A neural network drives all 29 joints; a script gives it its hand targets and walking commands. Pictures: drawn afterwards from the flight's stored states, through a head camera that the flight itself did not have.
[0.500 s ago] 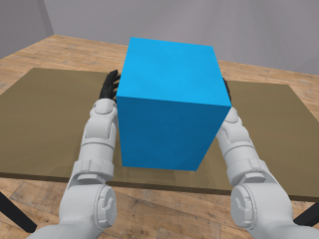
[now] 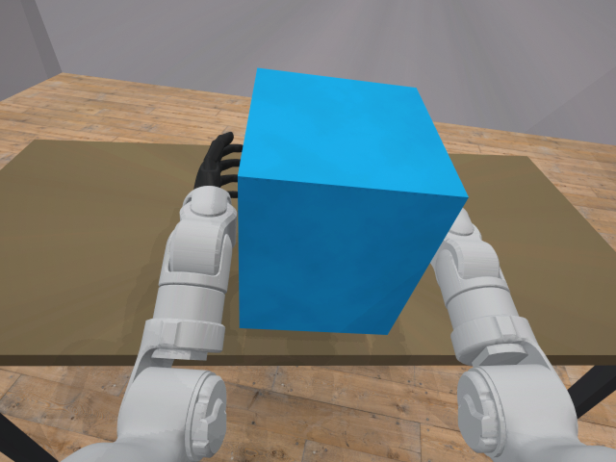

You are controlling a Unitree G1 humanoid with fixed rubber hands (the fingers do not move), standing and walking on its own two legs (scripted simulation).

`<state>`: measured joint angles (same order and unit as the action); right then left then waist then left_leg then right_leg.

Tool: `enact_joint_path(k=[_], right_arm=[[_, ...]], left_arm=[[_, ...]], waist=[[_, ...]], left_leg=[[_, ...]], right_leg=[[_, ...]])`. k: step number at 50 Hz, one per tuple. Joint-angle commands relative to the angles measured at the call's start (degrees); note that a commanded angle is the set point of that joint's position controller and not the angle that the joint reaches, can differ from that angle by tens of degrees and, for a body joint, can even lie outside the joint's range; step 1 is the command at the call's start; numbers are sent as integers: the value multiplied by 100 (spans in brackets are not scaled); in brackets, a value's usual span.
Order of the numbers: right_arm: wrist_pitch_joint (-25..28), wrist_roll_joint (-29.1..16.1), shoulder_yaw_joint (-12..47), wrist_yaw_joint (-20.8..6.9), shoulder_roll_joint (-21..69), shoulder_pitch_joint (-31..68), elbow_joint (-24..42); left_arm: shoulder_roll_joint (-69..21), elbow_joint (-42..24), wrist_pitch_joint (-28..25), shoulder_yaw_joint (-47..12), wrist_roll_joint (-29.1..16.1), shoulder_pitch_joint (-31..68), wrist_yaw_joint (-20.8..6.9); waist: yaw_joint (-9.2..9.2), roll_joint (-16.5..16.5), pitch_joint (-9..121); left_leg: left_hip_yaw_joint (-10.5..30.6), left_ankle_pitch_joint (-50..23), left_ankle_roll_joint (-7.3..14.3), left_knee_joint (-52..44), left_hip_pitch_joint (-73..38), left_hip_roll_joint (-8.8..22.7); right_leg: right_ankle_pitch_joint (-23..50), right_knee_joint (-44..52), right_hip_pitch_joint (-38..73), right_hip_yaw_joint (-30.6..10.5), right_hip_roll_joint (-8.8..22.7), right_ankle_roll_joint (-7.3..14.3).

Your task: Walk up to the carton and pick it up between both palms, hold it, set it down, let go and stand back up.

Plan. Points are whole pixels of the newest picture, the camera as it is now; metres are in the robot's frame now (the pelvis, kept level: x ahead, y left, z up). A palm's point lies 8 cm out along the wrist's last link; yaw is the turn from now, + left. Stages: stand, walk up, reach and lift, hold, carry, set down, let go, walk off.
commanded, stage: reach and lift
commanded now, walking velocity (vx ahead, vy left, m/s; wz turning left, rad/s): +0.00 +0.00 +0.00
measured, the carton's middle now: (326, 209) +0.37 -0.03 +0.19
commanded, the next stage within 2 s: hold in 0.80 s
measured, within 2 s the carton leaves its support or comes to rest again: neither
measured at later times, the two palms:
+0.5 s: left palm (214, 185) +0.38 +0.11 +0.22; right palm (445, 183) +0.38 -0.18 +0.22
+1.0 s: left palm (208, 171) +0.36 +0.11 +0.25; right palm (455, 171) +0.37 -0.18 +0.25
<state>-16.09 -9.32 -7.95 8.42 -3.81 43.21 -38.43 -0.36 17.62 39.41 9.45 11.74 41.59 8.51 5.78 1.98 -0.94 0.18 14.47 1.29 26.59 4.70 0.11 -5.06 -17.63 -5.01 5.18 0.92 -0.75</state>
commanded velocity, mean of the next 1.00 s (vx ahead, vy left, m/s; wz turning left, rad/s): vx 0.00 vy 0.00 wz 0.00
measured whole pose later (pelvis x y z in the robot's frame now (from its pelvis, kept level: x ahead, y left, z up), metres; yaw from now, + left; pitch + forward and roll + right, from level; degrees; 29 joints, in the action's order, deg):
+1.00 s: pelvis -0.01 -0.03 +0.00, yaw +1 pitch -7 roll -1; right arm -27.0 -12.1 -5.7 12.9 -4.6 52.8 -41.0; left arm 2.5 22.5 44.0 16.2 8.7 47.4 5.1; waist 4.6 -0.1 4.0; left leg 1.9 12.1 -0.7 24.6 5.9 0.9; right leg -5.4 -19.6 -7.6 6.7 0.2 1.5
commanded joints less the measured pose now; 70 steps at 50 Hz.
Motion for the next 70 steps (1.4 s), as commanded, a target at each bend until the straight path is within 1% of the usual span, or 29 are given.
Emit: enact_joint_path(k=[1,3,7,13,18,21,24,28,29,31,32,35,36,37,40,43,44,45,49,50,51,54,56,57,59,63,64,65,70], right_arm=[[292,-313,1998,-817,3254,5932,1790],[236,-321,1895,-838,3287,6126,1647],[218,-644,2398,-911,3637,6359,1934],[-66,-318,1711,-916,3576,5993,776],[62,-427,1632,-906,3604,6429,1198],[-50,-651,1942,-764,4004,6448,1384],[-169,-594,1841,-748,3880,6239,1008],[-307,-749,1902,-584,3975,6110,1129],[-304,-781,2183,-545,4261,6360,1677],[-434,-801,2056,-431,4251,6052,1460],[-438,-843,2027,-415,4199,6345,1579],[-554,-909,2289,-343,4399,6331,1763],[-627,-993,2253,-346,4297,6155,1495],[-587,-1114,2491,-331,4529,6500,2069],[-681,-1009,2372,-280,4330,6698,2034],[-814,-819,1975,-328,4272,6605,1172],[-832,-750,1982,-297,4220,6409,1296],[-778,-921,2171,-302,4480,6744,1985],[-930,-1215,2332,-262,4424,6515,1794],[-958,-1186,2243,-243,4393,6556,1733],[-972,-1197,2386,-240,4413,7008,1969],[-1071,-1103,2082,-217,4164,6439,1615],[-1208,-1079,1941,-314,4032,6362,1034],[-1138,-1170,1972,-316,4053,6435,1438],[-1148,-1098,1992,-336,4026,6877,1404],[-1179,-1373,2150,-407,4186,6869,1570],[-1231,-1303,1930,-403,3983,6643,1254],[-1215,-1312,2063,-419,4137,6869,1488],[-1265,-1512,2178,-380,4084,6807,1569]], left_arm=[[-4092,-1068,-407,-2582,-882,4915,-880],[-4009,-569,-336,-2326,-818,4985,-931],[-4085,-1342,-514,-2425,-983,5520,-784],[-3701,-333,-381,-1770,-702,5600,-969],[-4105,-888,-537,-2410,-1291,6334,-889],[-3807,-710,-612,-2234,-1308,6359,-872],[-3819,-709,-546,-2025,-1044,6111,-875],[-3630,-958,-565,-2077,-1134,6292,-1013],[-3427,-1180,-598,-2046,-1206,6415,-1021],[-3348,-1090,-571,-2036,-1165,6359,-1092],[-3295,-418,-514,-1747,-1030,6010,-1136],[-3109,-935,-515,-1774,-1086,6284,-1154],[-3187,-1024,-482,-1793,-1058,6371,-1137],[-3179,-1148,-507,-1754,-1159,6347,-1159],[-3309,-540,-286,-1793,-1034,6060,-1168],[-3132,-515,-273,-1565,-925,6631,-1225],[-3216,-234,-202,-1594,-920,6130,-1278],[-3398,-888,-274,-1855,-1242,6560,-1240],[-3289,-1200,-231,-1840,-1311,6574,-1220],[-3169,-1029,-232,-1794,-1304,6729,-1222],[-3080,-715,-181,-1550,-1227,6621,-1197],[-3418,-908,-37,-1865,-1249,6437,-1212],[-3141,-689,3,-1493,-1043,6651,-1186],[-3449,-1127,-10,-1881,-1268,6761,-1180],[-3250,-563,99,-1605,-1085,6506,-1177],[-3393,-1334,21,-1921,-1360,7211,-1095],[-3440,-954,111,-1892,-1257,6989,-1067],[-3424,-986,126,-1822,-1192,6985,-1040],[-3491,-1098,207,-1799,-1229,6758,-1073]], waist=[[-30,-732,3231],[-76,-450,2923],[-285,-157,4050],[-161,69,2197],[77,-431,3463],[-44,-215,3570],[-107,-477,3492],[51,-551,3697],[-137,-363,4175],[45,-454,3806],[-43,-144,3422],[-139,-154,3649],[-98,-431,3560],[-186,-57,3927],[-163,-102,3193],[-142,-123,2796],[-32,-73,2570],[-31,-60,3532],[-43,-136,3664],[-74,-274,3688],[-293,-11,3567],[103,-375,3313],[-103,-375,2870],[48,-525,3342],[-147,-360,2917],[-73,-554,3502],[26,-805,3144],[-165,-583,3132],[-157,-549,3199]], left_leg=[[340,-2131,-592,-580,-426,-4],[308,-1655,-466,-787,-209,-14],[357,-2797,-491,-513,-617,60],[233,-975,-309,-1115,352,37],[250,-1548,-501,-782,48,0],[259,-1637,-383,-677,115,-118],[216,-1452,-375,-751,358,-147],[219,-1344,-398,-733,534,-255],[140,-1514,-270,-659,552,-340],[165,-1140,-281,-739,734,-372],[189,-670,-169,-820,995,-409],[185,-779,-114,-850,1072,-420],[187,-990,-206,-818,936,-399],[151,-1079,-77,-758,901,-418],[155,-695,-41,-838,981,-378],[174,-198,-43,-1020,1075,-312],[116,-150,-58,-1006,1124,-355],[152,-479,-14,-904,991,-339],[209,-968,-109,-812,883,-356],[180,-740,-116,-797,1068,-421],[137,-488,2,-860,1142,-386],[208,-368,-136,-942,1086,-267],[184,2,-129,-1041,1189,-292],[219,-387,-241,-973,1034,-225],[193,172,-60,-1116,1281,-240],[206,-383,-199,-890,1146,-283],[223,-39,-256,-959,1278,-270],[231,-182,-197,-1051,1257,-207],[282,-587,-246,-884,1185,-225]], right_leg=[[494,-44,1184,-69,-417,9],[304,23,1199,-121,-399,-7],[1011,-158,1332,-86,-536,-29],[-1,42,1198,-100,-434,-23],[508,-80,1305,-143,-445,23],[887,-68,1461,-250,-366,-132],[954,-171,1717,-245,-364,-60],[1334,-253,2142,-319,-302,-135],[1709,-318,2416,-376,-244,-183],[1498,-282,2351,-416,-201,-239],[1097,-166,2163,-434,-170,-271],[1272,-313,2369,-407,-201,-306],[1391,-348,2312,-409,-243,-232],[1443,-319,2340,-438,-235,-302],[928,-190,1977,-381,-295,-221],[59,-40,1517,-355,-276,-207],[92,-25,1571,-385,-213,-228],[517,-155,1846,-418,-274,-205],[1158,-264,2090,-418,-354,-224],[963,-232,2054,-477,-312,-256],[498,-159,1999,-458,-286,-269],[433,-146,1880,-443,-318,-163],[-191,-63,1496,-374,-343,-117],[233,-173,1635,-371,-352,-92],[-330,-65,1552,-376,-338,-118],[201,-189,1686,-423,-414,-89],[0,-160,1544,-455,-368,-63],[44,-210,1587,-354,-438,-87],[376,-246,1822,-390,-483,-115]])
